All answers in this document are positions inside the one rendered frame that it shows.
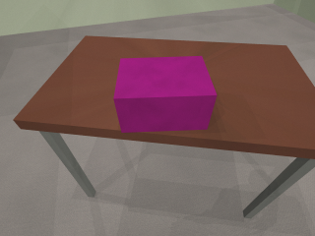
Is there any table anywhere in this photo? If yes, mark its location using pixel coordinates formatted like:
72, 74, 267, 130
13, 35, 315, 219

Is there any carton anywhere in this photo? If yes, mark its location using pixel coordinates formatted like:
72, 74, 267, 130
113, 56, 218, 133

